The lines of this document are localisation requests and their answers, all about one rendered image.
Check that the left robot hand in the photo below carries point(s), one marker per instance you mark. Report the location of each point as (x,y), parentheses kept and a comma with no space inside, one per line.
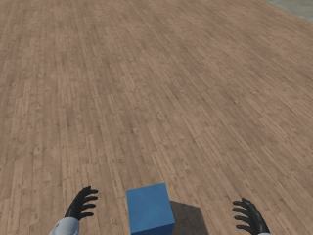
(76,207)

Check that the right robot hand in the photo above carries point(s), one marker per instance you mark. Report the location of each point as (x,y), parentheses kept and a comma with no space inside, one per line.
(257,224)

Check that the carton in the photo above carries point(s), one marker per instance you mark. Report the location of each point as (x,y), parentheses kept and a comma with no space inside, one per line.
(149,210)

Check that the robot left forearm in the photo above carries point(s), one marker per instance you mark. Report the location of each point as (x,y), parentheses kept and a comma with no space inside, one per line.
(66,226)

